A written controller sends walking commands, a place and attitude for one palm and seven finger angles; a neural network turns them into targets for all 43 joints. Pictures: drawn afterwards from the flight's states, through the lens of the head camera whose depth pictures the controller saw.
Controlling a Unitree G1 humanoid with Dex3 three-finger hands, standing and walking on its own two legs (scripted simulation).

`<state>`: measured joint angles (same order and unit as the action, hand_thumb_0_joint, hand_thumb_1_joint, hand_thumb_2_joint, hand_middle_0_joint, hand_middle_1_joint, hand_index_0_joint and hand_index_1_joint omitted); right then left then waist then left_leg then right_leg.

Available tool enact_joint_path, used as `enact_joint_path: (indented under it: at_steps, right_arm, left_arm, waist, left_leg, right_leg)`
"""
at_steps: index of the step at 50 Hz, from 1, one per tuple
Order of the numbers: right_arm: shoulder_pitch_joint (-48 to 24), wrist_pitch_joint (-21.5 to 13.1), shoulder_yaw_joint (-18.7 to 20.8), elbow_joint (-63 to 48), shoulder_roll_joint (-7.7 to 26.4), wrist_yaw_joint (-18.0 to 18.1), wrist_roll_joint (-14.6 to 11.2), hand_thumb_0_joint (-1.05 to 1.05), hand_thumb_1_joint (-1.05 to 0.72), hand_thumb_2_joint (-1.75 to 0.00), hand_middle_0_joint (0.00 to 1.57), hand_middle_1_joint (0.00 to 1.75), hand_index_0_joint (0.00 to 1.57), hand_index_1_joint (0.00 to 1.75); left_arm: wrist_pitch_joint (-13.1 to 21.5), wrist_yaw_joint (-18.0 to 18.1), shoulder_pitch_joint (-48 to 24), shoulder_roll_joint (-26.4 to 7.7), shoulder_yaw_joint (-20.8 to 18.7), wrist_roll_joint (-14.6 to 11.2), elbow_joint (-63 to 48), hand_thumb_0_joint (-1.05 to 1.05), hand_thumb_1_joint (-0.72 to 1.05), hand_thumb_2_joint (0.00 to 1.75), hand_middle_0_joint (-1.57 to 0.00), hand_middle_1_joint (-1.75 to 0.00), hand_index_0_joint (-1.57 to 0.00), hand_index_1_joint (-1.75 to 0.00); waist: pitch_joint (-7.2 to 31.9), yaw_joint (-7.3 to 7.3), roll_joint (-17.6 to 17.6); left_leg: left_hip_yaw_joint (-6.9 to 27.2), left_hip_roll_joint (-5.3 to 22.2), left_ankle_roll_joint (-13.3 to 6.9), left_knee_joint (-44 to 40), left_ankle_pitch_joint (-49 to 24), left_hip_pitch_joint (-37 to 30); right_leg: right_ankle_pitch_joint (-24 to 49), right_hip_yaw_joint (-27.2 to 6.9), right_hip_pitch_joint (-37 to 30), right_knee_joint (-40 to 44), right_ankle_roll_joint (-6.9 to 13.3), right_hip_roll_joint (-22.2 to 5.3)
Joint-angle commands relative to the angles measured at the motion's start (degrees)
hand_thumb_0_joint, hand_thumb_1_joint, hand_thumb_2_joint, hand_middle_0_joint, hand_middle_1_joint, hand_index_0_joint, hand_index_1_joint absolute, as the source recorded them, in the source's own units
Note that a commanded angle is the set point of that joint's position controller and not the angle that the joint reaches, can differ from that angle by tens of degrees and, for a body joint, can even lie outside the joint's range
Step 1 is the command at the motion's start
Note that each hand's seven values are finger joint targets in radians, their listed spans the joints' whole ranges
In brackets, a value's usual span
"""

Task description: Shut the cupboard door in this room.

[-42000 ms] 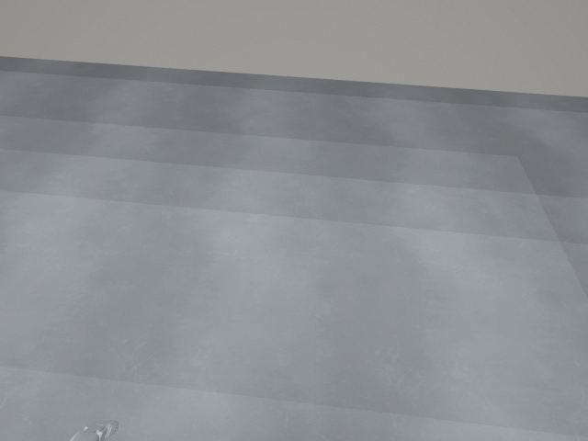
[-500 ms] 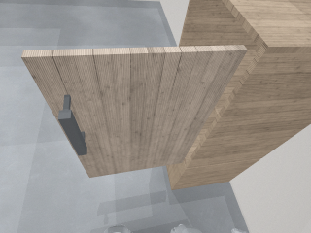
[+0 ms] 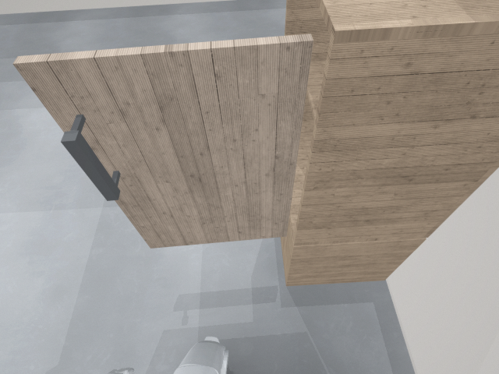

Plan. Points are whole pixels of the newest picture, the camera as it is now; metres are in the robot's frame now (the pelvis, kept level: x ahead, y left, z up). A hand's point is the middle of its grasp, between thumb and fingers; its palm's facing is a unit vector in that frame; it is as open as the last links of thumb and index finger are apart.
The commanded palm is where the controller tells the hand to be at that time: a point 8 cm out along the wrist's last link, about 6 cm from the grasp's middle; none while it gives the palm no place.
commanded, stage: come to a stop and stand still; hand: left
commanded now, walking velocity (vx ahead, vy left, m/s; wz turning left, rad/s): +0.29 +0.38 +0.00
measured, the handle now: (97, 160) +0.43 +0.28 +0.08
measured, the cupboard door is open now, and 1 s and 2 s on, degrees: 92 92 92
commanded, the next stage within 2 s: look again from close up in 1.24 s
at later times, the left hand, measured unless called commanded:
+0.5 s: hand out of the picture -0.13 +0.19 -0.16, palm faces +0.16 -0.97 -0.20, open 7.4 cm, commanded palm none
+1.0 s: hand out of the picture +0.05 +0.20 -0.16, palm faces -0.03 -0.97 -0.24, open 7.4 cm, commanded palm none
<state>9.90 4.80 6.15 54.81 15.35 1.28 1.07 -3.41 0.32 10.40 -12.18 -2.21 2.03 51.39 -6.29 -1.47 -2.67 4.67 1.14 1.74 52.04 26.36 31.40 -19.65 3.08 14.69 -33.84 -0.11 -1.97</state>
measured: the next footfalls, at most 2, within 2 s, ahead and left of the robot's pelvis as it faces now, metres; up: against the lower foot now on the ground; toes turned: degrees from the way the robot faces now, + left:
left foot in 0.52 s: -0.02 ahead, +0.13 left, +0.00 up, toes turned +9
right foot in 0.94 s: +0.03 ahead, -0.08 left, +0.00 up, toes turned +0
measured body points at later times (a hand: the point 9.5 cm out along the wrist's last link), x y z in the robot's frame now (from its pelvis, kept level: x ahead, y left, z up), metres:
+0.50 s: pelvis -0.04 +0.01 +0.01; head -0.03 +0.03 +0.46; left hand -0.14 +0.24 -0.15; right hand +0.08 -0.21 -0.13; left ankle -0.06 +0.13 -0.73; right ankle -0.02 -0.12 -0.73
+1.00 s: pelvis -0.04 +0.01 +0.00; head -0.01 +0.01 +0.45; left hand +0.05 +0.25 -0.14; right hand -0.05 -0.23 -0.15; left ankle -0.06 +0.13 -0.73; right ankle -0.05 -0.11 -0.73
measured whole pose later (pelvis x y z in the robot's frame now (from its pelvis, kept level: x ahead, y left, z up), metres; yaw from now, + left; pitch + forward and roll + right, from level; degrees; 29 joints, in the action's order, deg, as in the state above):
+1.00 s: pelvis -0.04 +0.01 +0.00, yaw +1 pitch +1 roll +0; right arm 17.0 0.7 2.2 61.3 9.7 1.9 1.2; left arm -0.9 1.0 9.1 -12.1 -0.7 1.3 55.7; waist -3.0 -2.8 0.0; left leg -3.2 2.9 1.0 31.8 17.9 14.3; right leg -17.1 1.5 14.2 -30.8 0.3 -0.4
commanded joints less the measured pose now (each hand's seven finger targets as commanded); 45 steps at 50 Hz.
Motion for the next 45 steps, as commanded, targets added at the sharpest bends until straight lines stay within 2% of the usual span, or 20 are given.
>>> enact_joint_path:
  at_steps: [1, 2, 5, 7, 10, 15, 20, 22, 23, 24, 25, 26, 27, 29, 32, 36, 40, 42, 44, 45]
  right_arm:
    - [2.94, -1.84, -0.24, -2.43, 1.51, -0.66, 0.05, 0.00, -0.90, -0.90, 0.20, 0.30, 0.20, 0.30]
    - [3.00, -2.13, -0.61, -1.65, 1.60, -0.96, 0.13, 0.00, -0.90, -0.90, 0.20, 0.30, 0.20, 0.30]
    - [-0.75, -2.59, -1.12, -1.70, 2.14, -1.39, 0.36, 0.00, -0.90, -0.90, 0.20, 0.30, 0.20, 0.30]
    - [-2.14, -2.43, -1.50, -1.62, 1.92, -1.49, 0.56, 0.00, -0.90, -0.90, 0.20, 0.30, 0.20, 0.30]
    - [-3.27, -2.41, -1.75, -1.42, 1.59, -1.61, 0.46, 0.00, -0.90, -0.90, 0.20, 0.30, 0.20, 0.30]
    - [-3.73, -2.62, -2.24, -1.02, 0.15, -1.79, -0.04, 0.00, -0.90, -0.90, 0.20, 0.30, 0.20, 0.30]
    - [-2.58, -3.51, -3.00, -0.24, -2.17, -1.85, -0.51, 0.00, -0.90, -0.90, 0.20, 0.30, 0.20, 0.30]
    - [1.76, -4.38, -3.56, 1.85, -2.89, -1.41, -0.43, 0.00, -0.90, -0.90, 0.20, 0.30, 0.20, 0.30]
    - [4.04, -5.01, -3.69, 3.18, -2.69, -1.11, -0.48, 0.00, -0.90, -0.90, 0.20, 0.30, 0.20, 0.30]
    - [5.86, -5.65, -3.40, 4.00, -0.65, -0.65, -0.38, 0.00, -0.90, -0.90, 0.20, 0.30, 0.20, 0.30]
    - [7.58, -5.94, -2.52, 4.17, 2.79, -0.36, 0.07, 0.00, -0.90, -0.90, 0.20, 0.30, 0.20, 0.30]
    - [6.59, -5.37, -2.16, 3.58, 6.68, -0.07, 0.41, 0.00, -0.90, -0.90, 0.20, 0.30, 0.20, 0.30]
    - [6.36, -5.53, -2.31, 3.96, 5.57, 0.22, 0.78, 0.00, -0.90, -0.90, 0.20, 0.30, 0.20, 0.30]
    - [3.80, -5.94, -3.25, 4.27, 2.28, 0.81, 0.72, 0.00, -0.90, -0.90, 0.20, 0.30, 0.20, 0.30]
    - [4.29, -6.83, -3.39, 4.18, 1.00, 1.57, 0.65, 0.00, -0.90, -0.90, 0.20, 0.30, 0.20, 0.30]
    - [6.48, -6.62, -3.19, 5.14, 2.33, 2.31, 0.67, 0.00, -0.90, -0.90, 0.20, 0.30, 0.20, 0.30]
    - [7.83, -5.83, -2.29, 6.24, 3.07, 2.31, 0.83, 0.00, -0.90, -0.90, 0.20, 0.30, 0.20, 0.30]
    - [7.86, -5.71, -2.17, 6.79, 3.19, 2.14, 0.82, 0.00, -0.90, -0.90, 0.20, 0.30, 0.20, 0.30]
    - [7.58, -5.68, -2.09, 7.26, 2.88, 1.90, 0.42, 0.00, -0.90, -0.90, 0.20, 0.30, 0.20, 0.30]
    - [5.75, -5.87, -3.12, 2.57, 3.48, 1.76, -0.09, 0.00, -0.90, -0.90, 0.20, 0.30, 0.20, 0.30]
  left_arm:
    - [2.91, 1.43, -1.37, -7.97, -2.02, -0.57, -4.14, 0.00, 0.90, 0.90, -0.20, -0.30, -0.20, -0.30]
    - [3.61, 1.32, 0.60, -7.48, -2.08, -0.83, -3.44, 0.00, 0.90, 0.90, -0.20, -0.30, -0.20, -0.30]
    - [4.29, 1.41, 7.56, -7.70, -2.62, -1.04, -0.42, 0.00, 0.90, 0.90, -0.20, -0.30, -0.20, -0.30]
    - [4.53, 1.45, 10.43, -7.94, -2.67, -0.94, 1.23, 0.00, 0.90, 0.90, -0.20, -0.30, -0.20, -0.30]
    - [4.48, 1.65, 12.34, -8.08, -2.99, -0.77, 2.57, 0.00, 0.90, 0.90, -0.20, -0.30, -0.20, -0.30]
    - [4.41, 1.39, 12.97, -8.26, -2.86, -0.27, 4.42, 0.00, 0.90, 0.90, -0.20, -0.30, -0.20, -0.30]
    - [3.99, 1.01, 10.98, -8.43, -2.44, 0.07, 5.85, 0.00, 0.90, 0.90, -0.20, -0.30, -0.20, -0.30]
    - [3.79, 0.94, 9.35, -7.93, -1.99, -0.40, 6.69, 0.00, 0.90, 0.90, -0.20, -0.30, -0.20, -0.30]
    - [3.68, 0.77, 8.64, -6.98, -1.53, -0.67, 7.09, 0.00, 0.90, 0.90, -0.20, -0.30, -0.20, -0.30]
    - [3.63, 0.64, 8.97, -4.63, -0.77, -0.90, 7.36, 0.00, 0.90, 0.90, -0.20, -0.30, -0.20, -0.30]
    - [3.60, 0.32, 10.14, -1.86, -0.16, -0.98, 7.29, 0.00, 0.90, 0.90, -0.20, -0.30, -0.20, -0.30]
    - [3.48, 0.32, 10.76, 0.11, 0.31, -1.08, 6.82, 0.00, 0.90, 0.90, -0.20, -0.30, -0.20, -0.30]
    - [2.74, 0.43, 7.88, -0.47, 0.25, -0.35, 6.79, 0.00, 0.90, 0.90, -0.20, -0.30, -0.20, -0.30]
    - [2.61, -0.12, 7.90, -1.09, -0.20, -0.34, 8.65, 0.00, 0.90, 0.90, -0.20, -0.30, -0.20, -0.30]
    - [2.39, -0.38, 9.61, -0.54, -0.71, -0.53, 9.88, 0.00, 0.90, 0.90, -0.20, -0.30, -0.20, -0.30]
    - [1.61, -0.09, 6.53, -1.04, -0.97, -1.01, 8.47, 0.00, 0.90, 0.90, -0.20, -0.30, -0.20, -0.30]
    - [1.58, 0.05, 1.50, -1.41, -0.93, -1.30, 6.71, 0.00, 0.90, 0.90, -0.20, -0.30, -0.20, -0.30]
    - [1.90, 0.25, 1.27, -1.21, -0.92, -1.49, 6.82, 0.00, 0.90, 0.90, -0.20, -0.30, -0.20, -0.30]
    - [2.53, 0.44, 3.78, -1.65, -0.99, -1.50, 7.99, 0.00, 0.90, 0.90, -0.20, -0.30, -0.20, -0.30]
    - [3.37, 1.44, 7.49, -9.42, 0.57, -1.15, 4.66, 0.00, 0.90, 0.90, -0.20, -0.30, -0.20, -0.30]
  waist:
    - [5.20, -0.82, 13.09]
    - [5.97, 0.28, 12.21]
    - [5.84, 4.34, 10.76]
    - [4.27, 5.16, 9.74]
    - [3.50, 6.27, 8.81]
    - [4.44, 5.99, 12.77]
    - [4.35, 4.86, 14.84]
    - [4.67, 2.54, 13.57]
    - [4.68, 1.31, 11.64]
    - [5.22, 0.50, 5.82]
    - [5.32, -0.25, -4.26]
    - [3.97, 0.18, -10.24]
    - [1.05, -1.10, -12.69]
    - [-2.39, 1.27, -5.72]
    - [1.68, 2.34, -2.71]
    - [5.06, 1.80, -5.01]
    - [5.86, 0.04, -7.62]
    - [6.89, 0.42, -8.46]
    - [8.36, 1.96, -6.91]
    - [7.60, 3.06, -4.46]
  left_leg:
    - [-0.67, -1.63, -0.02, 22.10, -2.61, 1.49]
    - [-1.25, -1.29, 0.58, 20.23, -4.86, 1.89]
    - [-2.32, -0.04, 1.89, 13.89, -5.64, 4.51]
    - [-2.23, 0.66, 2.45, 11.85, -5.62, 5.10]
    - [-2.69, 1.53, 2.39, 8.58, -4.28, 4.22]
    - [-4.73, 1.21, 1.76, -0.01, -2.57, -1.26]
    - [-7.75, -0.80, 0.32, -14.20, -3.83, -13.96]
    - [-9.64, -2.14, -0.14, -25.18, -10.90, -24.10]
    - [-9.75, -1.36, -0.23, -30.18, -12.63, -29.10]
    - [-6.84, 2.36, -0.75, -33.41, -10.74, -32.97]
    - [5.40, 11.30, -3.79, -37.60, -4.31, -32.07]
    - [13.30, 19.45, -8.60, -42.39, 3.56, -24.27]
    - [16.95, 20.05, -10.30, -46.11, 5.25, -20.10]
    - [10.84, 16.60, -9.62, -44.50, -6.73, -17.47]
    - [3.92, 14.53, -8.92, -40.26, -30.48, -20.79]
    - [1.90, 15.11, -9.78, -34.81, -50.46, -26.04]
    - [2.54, 14.78, -9.88, -32.41, -51.53, -27.05]
    - [3.27, 13.56, -9.27, -31.53, -50.01, -27.02]
    - [2.05, 11.56, -7.07, -29.09, -43.20, -24.69]
    - [-0.74, 6.01, -4.80, -29.36, -31.04, -23.85]
  right_leg:
    - [20.68, -9.51, -0.21, 13.73, 7.11, -12.55]
    - [19.33, -9.53, -3.58, 14.10, 6.42, -12.43]
    - [15.40, -14.94, -12.28, 16.38, 7.24, -15.68]
    - [12.16, -18.01, -14.18, 18.43, 7.26, -17.35]
    - [7.89, -19.75, -14.57, 20.07, 9.15, -19.25]
    - [6.19, -17.36, -12.26, 20.91, 9.74, -17.76]
    - [0.48, -12.69, -3.00, 22.10, 8.01, -14.28]
    - [-3.22, -8.99, 2.87, 20.01, 5.24, -10.47]
    - [-6.18, -6.81, 6.26, 18.07, 3.39, -8.28]
    - [-7.09, -5.16, 9.73, 13.95, 1.90, -6.09]
    - [-6.85, -1.28, 13.17, 4.92, -0.04, -2.08]
    - [-10.14, 2.91, 12.66, -1.86, -1.30, -1.00]
    - [-10.08, 1.05, 12.84, -9.14, -1.53, -1.61]
    - [-4.70, -2.26, 12.62, -16.20, -0.92, -2.60]
    - [-1.06, -2.71, 10.77, -18.85, -1.92, -1.94]
    - [-2.83, -3.05, 10.24, -16.82, -2.50, -1.35]
    - [-5.16, -1.31, 6.06, -8.03, -1.80, -0.38]
    - [-3.14, -0.65, 2.56, -1.53, -1.30, 0.25]
    - [6.76, 0.40, -4.45, 8.49, -0.93, 0.37]
    - [8.50, -0.95, -7.93, 11.69, 0.81, 0.59]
